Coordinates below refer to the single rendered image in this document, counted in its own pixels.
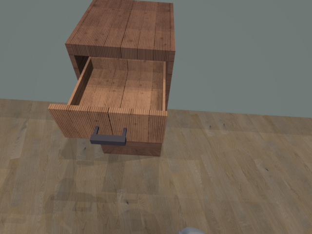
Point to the handle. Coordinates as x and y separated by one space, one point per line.
108 139

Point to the cabinet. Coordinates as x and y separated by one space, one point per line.
126 29

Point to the drawer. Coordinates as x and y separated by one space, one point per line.
116 93

